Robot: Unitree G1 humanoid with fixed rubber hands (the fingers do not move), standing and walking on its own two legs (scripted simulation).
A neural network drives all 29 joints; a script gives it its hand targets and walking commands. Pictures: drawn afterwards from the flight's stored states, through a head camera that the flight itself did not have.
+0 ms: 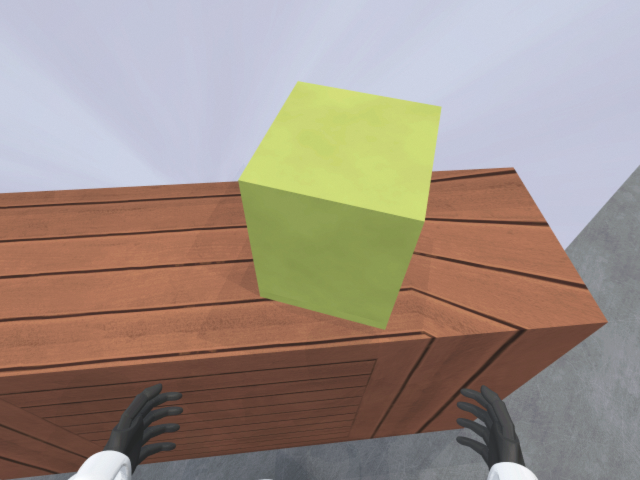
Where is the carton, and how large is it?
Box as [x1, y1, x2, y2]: [238, 81, 441, 329]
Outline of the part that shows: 298,81 238,179 260,296 384,329 424,221 441,107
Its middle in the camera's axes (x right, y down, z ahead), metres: +0.03 -0.04 +0.56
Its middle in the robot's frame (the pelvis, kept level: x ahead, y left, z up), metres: +0.45 +0.00 +0.06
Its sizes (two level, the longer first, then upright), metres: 0.210 0.200 0.250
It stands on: a pedestal, 0.71 m high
